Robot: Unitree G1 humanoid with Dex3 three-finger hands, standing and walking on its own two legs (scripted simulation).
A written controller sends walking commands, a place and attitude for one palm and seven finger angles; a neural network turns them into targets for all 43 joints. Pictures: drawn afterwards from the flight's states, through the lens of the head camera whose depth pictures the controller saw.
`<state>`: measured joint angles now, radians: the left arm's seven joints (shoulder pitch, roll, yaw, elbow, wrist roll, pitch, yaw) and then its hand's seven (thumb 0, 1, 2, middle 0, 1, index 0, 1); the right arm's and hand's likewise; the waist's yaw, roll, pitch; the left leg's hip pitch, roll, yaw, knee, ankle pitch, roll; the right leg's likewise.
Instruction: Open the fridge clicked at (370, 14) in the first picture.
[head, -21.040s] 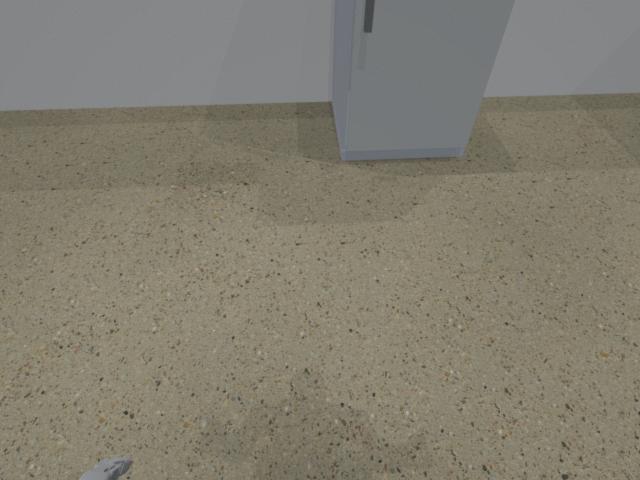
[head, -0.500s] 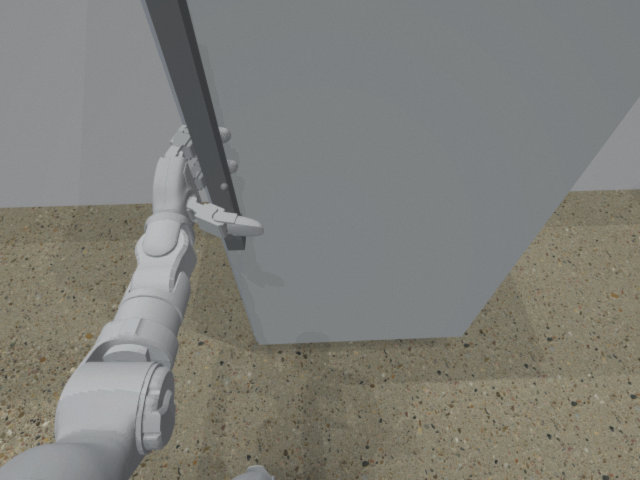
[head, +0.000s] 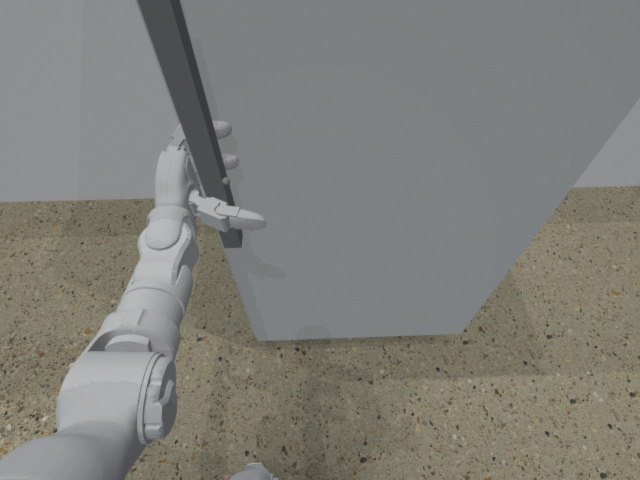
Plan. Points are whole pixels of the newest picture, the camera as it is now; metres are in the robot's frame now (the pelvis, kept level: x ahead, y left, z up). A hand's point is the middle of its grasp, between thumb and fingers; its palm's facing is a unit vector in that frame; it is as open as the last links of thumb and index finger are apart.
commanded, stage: slide the fingers in behind the handle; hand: left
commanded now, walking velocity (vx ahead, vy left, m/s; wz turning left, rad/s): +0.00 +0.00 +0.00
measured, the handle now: (206, 131) +0.51 +0.13 +0.15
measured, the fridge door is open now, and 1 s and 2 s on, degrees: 0 0 1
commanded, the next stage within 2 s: grip the handle and tug to test in 0.28 s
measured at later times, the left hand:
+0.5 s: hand (224, 181) +0.46 +0.11 +0.11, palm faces -0.01 -1.00 +0.00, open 13.7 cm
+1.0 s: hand (222, 182) +0.46 +0.11 +0.12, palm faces +0.01 -1.00 -0.01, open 6.8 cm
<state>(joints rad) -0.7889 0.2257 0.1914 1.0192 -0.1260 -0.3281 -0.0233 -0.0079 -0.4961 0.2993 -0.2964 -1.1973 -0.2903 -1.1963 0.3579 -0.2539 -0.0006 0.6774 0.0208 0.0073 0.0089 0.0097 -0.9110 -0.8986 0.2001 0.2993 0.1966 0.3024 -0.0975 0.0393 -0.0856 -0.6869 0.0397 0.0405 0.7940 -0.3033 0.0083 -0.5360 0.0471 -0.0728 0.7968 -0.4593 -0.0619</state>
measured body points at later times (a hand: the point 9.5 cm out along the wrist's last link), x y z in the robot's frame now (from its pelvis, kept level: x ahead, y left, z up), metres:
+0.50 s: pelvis +0.01 +0.01 +0.00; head +0.06 -0.01 +0.45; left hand +0.46 +0.16 +0.12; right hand +0.06 -0.25 -0.13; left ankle +0.05 +0.12 -0.70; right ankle -0.04 -0.08 -0.70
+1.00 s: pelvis +0.01 +0.00 +0.00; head +0.06 -0.01 +0.45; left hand +0.45 +0.16 +0.12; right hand +0.06 -0.26 -0.12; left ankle +0.05 +0.12 -0.70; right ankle -0.04 -0.08 -0.70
